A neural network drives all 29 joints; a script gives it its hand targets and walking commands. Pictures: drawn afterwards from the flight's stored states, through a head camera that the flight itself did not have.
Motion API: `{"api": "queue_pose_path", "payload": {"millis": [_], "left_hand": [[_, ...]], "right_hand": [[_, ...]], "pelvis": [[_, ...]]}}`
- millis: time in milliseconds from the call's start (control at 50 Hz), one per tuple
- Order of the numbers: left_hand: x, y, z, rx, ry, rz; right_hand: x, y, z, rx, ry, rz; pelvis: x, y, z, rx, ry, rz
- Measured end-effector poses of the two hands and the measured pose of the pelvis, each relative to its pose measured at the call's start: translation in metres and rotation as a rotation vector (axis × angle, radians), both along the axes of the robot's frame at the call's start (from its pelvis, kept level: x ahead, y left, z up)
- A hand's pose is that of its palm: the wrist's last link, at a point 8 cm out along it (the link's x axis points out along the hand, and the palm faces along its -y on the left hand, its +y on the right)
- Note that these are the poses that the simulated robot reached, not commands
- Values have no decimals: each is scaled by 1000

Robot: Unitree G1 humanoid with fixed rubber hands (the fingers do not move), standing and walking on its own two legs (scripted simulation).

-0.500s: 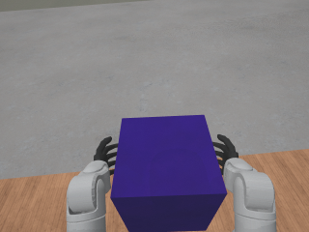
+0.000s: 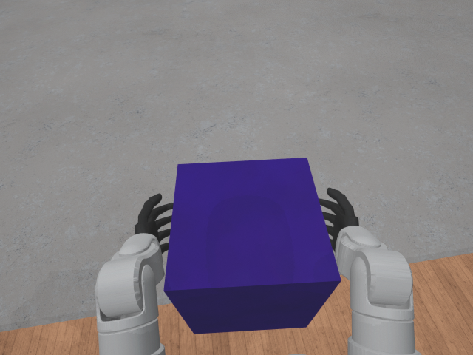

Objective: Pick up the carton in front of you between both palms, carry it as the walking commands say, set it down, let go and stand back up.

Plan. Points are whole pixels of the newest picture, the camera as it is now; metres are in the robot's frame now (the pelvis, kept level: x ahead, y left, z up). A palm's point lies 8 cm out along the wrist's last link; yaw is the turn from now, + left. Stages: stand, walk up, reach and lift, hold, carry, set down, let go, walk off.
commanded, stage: carry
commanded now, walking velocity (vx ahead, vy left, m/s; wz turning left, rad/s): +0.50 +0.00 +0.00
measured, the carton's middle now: (246, 251) +0.30 -0.02 +0.01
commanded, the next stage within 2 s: none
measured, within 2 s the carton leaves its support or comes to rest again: neither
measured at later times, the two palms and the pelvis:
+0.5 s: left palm (157, 103) +0.62 +0.15 +0.09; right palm (289, 93) +0.64 -0.15 +0.09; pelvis +0.26 -0.02 +0.00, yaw +1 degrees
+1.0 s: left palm (144, 70) +0.71 +0.18 +0.13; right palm (273, 65) +0.71 -0.12 +0.12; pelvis +0.34 +0.03 +0.01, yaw +0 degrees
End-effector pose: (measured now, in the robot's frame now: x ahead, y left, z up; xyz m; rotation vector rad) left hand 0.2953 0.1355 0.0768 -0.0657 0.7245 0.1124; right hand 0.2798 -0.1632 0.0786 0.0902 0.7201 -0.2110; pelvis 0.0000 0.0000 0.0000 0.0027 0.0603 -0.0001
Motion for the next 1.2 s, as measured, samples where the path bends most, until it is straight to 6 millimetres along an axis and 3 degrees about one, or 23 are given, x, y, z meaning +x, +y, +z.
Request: {"api": "queue_pose_path", "payload": {"millis": [140, 240, 340, 420, 580, 760, 860, 1000, 1120, 1200], "left_hand": [[110, 11, 27, 48, -37, -18], [191, 16, 41, 81, -63, -2], [267, 12, 42, 115, -60, 25], [304, 11, 29, 123, 21, 34], [347, 14, 14, 42, 30, 68], [392, 28, 32, 29, -48, 28], [397, 38, 33, 50, 2, 21], [412, 44, 50, 66, -39, 10], [406, 49, 43, 63, 11, -1], [406, 51, 49, 69, -19, 3]], "right_hand": [[118, 10, 29, -55, -32, 67], [211, 16, 44, -84, -59, 122], [296, 12, 36, -65, -61, 160], [337, 12, 19, -39, 18, 168], [375, 14, 12, -11, 31, 104], [407, 27, 33, -35, -46, 70], [411, 38, 29, -37, 5, 84], [425, 43, 44, -48, -36, 94], [420, 48, 41, -55, 15, 91], [421, 51, 46, -58, -16, 99]], "pelvis": [[83, 3, 12, -28, 5, 14], [144, -4, 6, -26, 5, 20], [207, -13, -12, -9, -3, 24], [235, -15, -6, -5, 13, 28], [281, -8, 4, -1, 32, 3], [319, 11, 6, -12, 65, 2], [334, 20, 10, -18, 55, 3], [343, 28, 11, -18, 62, 6], [346, 34, 14, -21, 49, 10], [346, 34, 10, -21, 46, 8]]}}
